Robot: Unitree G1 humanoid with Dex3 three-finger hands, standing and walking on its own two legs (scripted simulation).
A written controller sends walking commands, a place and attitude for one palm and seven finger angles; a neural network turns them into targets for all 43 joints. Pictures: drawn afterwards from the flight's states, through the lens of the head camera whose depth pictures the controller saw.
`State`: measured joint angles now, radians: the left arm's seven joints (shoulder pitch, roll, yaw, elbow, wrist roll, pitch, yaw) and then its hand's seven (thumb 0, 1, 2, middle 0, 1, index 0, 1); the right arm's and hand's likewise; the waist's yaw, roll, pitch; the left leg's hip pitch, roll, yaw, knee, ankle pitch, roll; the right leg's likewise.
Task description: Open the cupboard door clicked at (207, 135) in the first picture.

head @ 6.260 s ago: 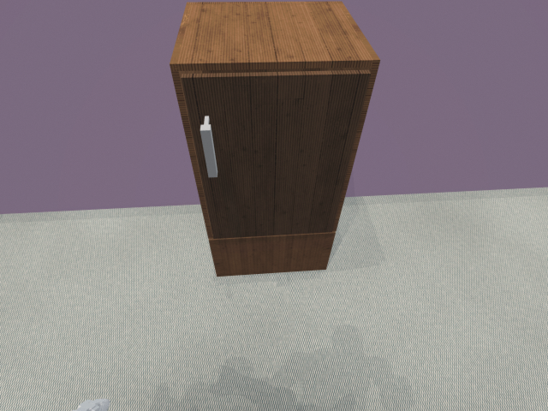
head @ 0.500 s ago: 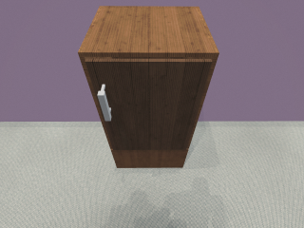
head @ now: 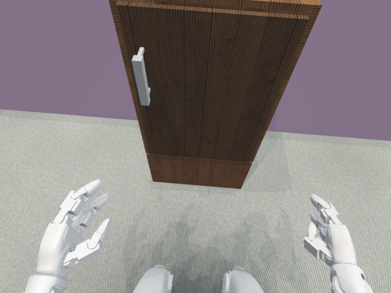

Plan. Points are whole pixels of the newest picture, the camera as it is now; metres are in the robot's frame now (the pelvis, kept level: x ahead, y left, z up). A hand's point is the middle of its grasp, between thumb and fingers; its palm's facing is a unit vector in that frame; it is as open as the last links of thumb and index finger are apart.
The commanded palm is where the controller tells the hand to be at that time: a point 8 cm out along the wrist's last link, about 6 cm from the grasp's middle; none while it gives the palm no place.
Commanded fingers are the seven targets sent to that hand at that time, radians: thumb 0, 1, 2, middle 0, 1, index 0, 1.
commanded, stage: raise the hand with hooked fingers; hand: left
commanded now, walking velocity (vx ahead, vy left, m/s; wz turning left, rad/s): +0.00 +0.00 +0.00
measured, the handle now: (143, 77) +0.62 +0.21 +0.05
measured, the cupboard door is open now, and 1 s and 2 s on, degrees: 0 0 0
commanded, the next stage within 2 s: move the hooked fingers beside the handle in 1.68 s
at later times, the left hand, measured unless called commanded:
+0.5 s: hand (74, 211) +0.24 +0.25 +0.04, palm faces +0.04 -1.00 -0.05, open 11.6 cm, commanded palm +0.21 +0.30 +0.05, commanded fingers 0.00 -0.20 0.43 -0.28 -1.00 -0.28 -1.00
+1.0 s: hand (54, 186) +0.28 +0.30 +0.06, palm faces +0.04 -1.00 -0.06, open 13.9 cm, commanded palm +0.26 +0.35 +0.07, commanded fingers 0.00 -0.50 0.30 -0.30 -1.20 -0.30 -1.20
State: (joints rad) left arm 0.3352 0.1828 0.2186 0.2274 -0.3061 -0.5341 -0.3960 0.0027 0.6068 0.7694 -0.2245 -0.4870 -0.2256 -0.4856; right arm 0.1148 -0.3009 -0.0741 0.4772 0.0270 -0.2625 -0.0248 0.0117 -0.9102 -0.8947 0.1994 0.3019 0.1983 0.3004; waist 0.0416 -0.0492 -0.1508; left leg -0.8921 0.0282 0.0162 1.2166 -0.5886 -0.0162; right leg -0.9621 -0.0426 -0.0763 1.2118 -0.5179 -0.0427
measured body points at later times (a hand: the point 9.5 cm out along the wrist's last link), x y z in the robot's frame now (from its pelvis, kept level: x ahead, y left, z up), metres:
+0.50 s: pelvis -0.01 +0.03 +0.01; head +0.07 +0.04 +0.45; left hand +0.23 +0.30 +0.05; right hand +0.13 -0.23 -0.08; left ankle +0.00 +0.13 -0.64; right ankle +0.04 -0.10 -0.64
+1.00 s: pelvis +0.01 +0.04 +0.02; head +0.09 +0.06 +0.46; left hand +0.27 +0.35 +0.07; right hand +0.19 -0.19 -0.06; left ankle +0.00 +0.13 -0.64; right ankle +0.04 -0.10 -0.64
